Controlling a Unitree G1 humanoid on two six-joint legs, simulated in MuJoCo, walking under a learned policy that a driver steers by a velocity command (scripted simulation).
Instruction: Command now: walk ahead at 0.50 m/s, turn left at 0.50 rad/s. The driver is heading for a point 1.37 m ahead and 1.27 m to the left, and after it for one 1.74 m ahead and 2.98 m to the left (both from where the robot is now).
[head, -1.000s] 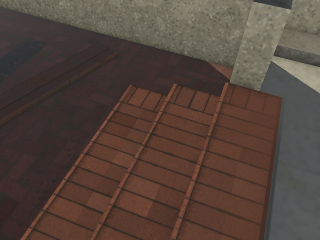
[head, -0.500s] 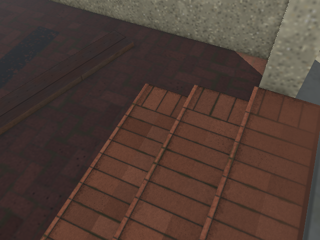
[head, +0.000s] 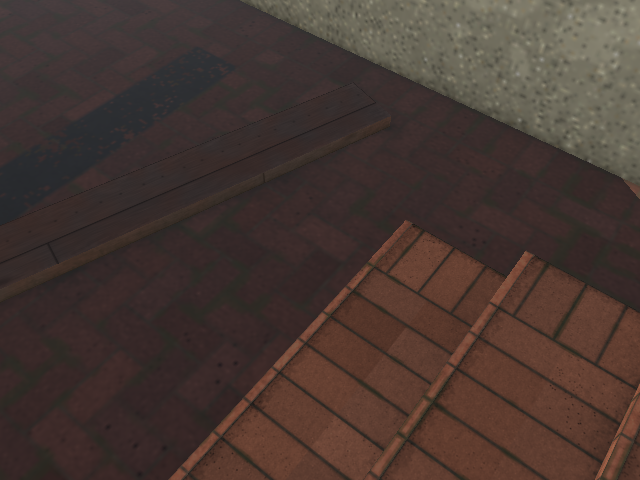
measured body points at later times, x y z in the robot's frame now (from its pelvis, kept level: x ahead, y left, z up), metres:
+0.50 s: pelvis +0.28 -0.03 -0.01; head +0.29 -0.04 +0.44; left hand +0.35 +0.26 -0.10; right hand +0.42 -0.28 -0.13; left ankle +0.14 +0.08 -0.64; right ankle +0.37 -0.12 -0.73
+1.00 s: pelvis +0.48 +0.12 -0.13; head +0.50 +0.14 +0.32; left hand +0.31 +0.33 -0.26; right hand +0.79 +0.05 -0.21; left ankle +0.47 +0.22 -0.86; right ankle +0.40 -0.11 -0.66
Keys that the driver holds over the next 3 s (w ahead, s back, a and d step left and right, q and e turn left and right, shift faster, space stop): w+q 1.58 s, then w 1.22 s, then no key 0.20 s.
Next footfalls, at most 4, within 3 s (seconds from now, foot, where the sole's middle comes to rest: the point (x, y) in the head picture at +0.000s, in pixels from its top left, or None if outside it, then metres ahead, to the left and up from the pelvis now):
0.38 right None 0.41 -0.11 -0.77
0.96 left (232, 474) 0.50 0.24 -0.90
1.48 right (249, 333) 0.93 0.28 -1.03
2.00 left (114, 328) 0.91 0.66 -1.03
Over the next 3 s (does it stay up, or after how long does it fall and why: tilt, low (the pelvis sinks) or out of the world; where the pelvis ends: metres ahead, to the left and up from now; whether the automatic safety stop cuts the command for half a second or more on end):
stays up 1.13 0.92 -0.21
